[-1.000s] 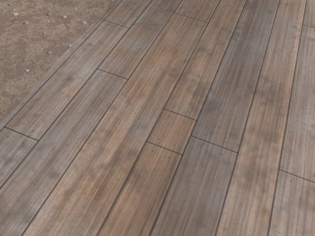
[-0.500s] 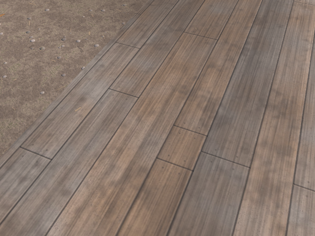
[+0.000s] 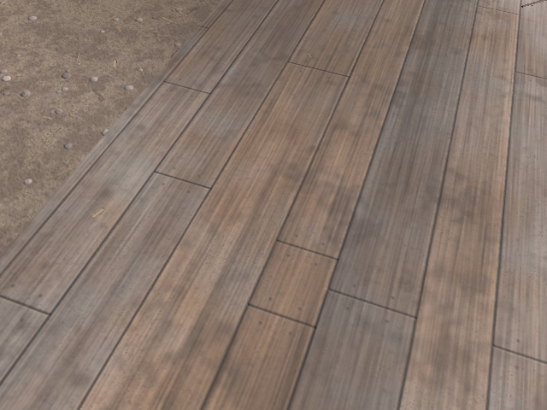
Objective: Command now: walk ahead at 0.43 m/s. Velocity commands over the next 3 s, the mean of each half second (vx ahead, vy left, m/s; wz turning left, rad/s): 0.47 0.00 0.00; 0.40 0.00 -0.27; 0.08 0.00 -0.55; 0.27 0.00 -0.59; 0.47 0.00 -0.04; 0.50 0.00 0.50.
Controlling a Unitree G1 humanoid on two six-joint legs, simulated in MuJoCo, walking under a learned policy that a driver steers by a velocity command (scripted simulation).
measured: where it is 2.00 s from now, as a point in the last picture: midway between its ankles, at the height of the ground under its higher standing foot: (297, 337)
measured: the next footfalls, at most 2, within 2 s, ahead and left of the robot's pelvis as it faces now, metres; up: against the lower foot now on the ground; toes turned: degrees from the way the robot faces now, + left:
right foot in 0.22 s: +0.31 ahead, -0.14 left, +0.00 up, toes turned -2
left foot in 0.76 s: +0.61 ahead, +0.09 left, +0.00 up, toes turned -3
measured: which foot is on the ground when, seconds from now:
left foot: down 0.00-0.22, up 0.24-0.74, down 0.76-1.00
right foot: up 0.00-0.20, down 0.22-0.76, up 0.78-1.00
